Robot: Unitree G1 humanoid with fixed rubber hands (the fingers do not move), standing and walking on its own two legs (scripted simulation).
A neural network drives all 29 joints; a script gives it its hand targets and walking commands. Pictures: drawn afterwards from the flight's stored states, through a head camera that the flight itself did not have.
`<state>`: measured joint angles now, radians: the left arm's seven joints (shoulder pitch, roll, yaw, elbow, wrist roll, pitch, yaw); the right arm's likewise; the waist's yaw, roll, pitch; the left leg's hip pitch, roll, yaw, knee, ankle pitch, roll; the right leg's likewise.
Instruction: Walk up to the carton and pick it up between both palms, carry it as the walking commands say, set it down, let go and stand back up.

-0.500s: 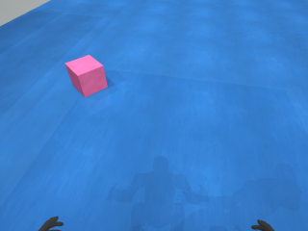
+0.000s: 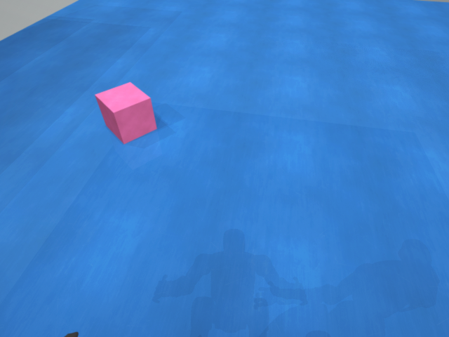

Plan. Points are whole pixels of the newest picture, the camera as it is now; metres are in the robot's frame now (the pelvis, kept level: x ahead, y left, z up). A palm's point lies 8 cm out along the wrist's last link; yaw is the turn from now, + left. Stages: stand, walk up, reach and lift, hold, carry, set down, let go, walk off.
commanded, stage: stand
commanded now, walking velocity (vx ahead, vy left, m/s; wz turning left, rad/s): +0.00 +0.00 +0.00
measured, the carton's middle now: (127, 112) +1.66 +0.72 -0.65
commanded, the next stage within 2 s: walk up in 0.76 s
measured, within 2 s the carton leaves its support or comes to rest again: neither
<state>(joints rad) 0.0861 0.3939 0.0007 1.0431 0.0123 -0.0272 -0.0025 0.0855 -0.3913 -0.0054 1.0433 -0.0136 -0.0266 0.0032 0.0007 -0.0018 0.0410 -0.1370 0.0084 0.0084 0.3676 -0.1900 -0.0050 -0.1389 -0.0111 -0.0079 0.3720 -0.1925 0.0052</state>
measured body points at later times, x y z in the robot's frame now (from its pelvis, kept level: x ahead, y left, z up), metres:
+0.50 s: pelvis +0.01 +0.00 +0.00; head +0.01 +0.00 +0.45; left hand +0.11 +0.32 -0.11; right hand +0.11 -0.32 -0.11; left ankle +0.01 +0.12 -0.75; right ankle +0.01 -0.12 -0.75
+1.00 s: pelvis +0.01 +0.00 +0.00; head +0.02 +0.00 +0.45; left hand +0.12 +0.32 -0.11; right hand +0.11 -0.32 -0.12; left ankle +0.01 +0.12 -0.74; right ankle +0.00 -0.13 -0.74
